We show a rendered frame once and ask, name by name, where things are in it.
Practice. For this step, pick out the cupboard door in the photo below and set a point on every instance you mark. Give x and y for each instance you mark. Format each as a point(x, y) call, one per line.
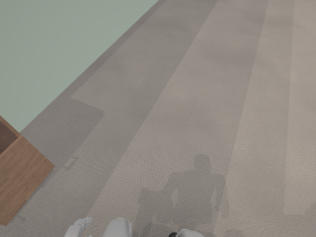
point(7, 137)

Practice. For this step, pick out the robot left thigh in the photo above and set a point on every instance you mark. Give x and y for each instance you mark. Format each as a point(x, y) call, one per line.
point(119, 227)

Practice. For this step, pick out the robot left hand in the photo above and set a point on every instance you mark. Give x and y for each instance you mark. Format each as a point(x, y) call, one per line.
point(79, 225)

